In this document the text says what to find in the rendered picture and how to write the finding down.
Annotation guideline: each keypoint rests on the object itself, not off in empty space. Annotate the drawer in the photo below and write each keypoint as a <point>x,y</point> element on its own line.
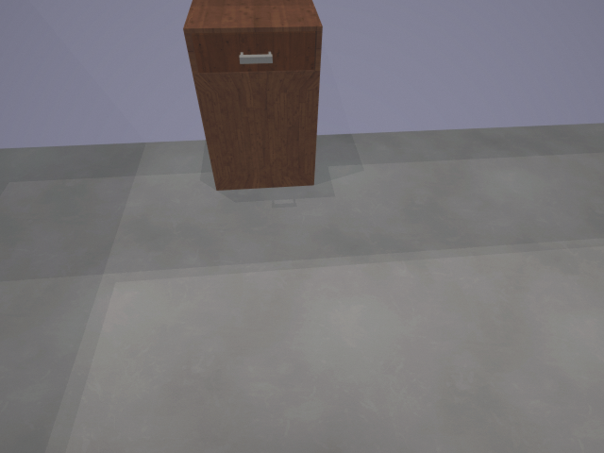
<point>220,52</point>

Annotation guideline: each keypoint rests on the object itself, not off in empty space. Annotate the handle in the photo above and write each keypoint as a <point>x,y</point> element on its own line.
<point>253,59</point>

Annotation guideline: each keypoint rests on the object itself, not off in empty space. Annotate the cabinet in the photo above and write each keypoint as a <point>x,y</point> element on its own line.
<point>260,127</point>

